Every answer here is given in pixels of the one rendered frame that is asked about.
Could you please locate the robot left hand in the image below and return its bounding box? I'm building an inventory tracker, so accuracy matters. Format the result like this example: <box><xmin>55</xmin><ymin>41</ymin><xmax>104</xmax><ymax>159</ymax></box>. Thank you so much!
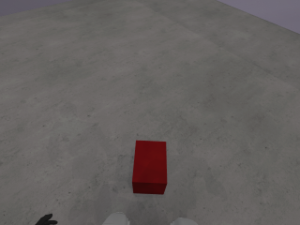
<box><xmin>35</xmin><ymin>214</ymin><xmax>58</xmax><ymax>225</ymax></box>

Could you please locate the carton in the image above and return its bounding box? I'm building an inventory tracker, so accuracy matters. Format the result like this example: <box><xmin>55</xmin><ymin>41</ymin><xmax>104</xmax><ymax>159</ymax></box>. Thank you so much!
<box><xmin>132</xmin><ymin>140</ymin><xmax>168</xmax><ymax>195</ymax></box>

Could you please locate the robot left thigh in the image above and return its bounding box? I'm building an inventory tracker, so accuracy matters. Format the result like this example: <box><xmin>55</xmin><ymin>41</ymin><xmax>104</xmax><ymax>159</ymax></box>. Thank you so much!
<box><xmin>102</xmin><ymin>213</ymin><xmax>130</xmax><ymax>225</ymax></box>

